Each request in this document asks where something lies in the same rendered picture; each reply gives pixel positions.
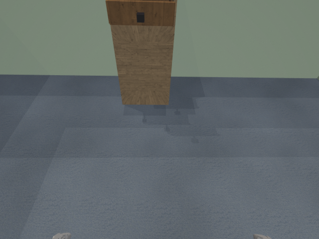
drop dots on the handle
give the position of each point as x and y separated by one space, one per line
140 17

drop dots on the cabinet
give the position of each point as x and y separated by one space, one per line
144 60

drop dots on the drawer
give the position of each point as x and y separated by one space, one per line
156 12

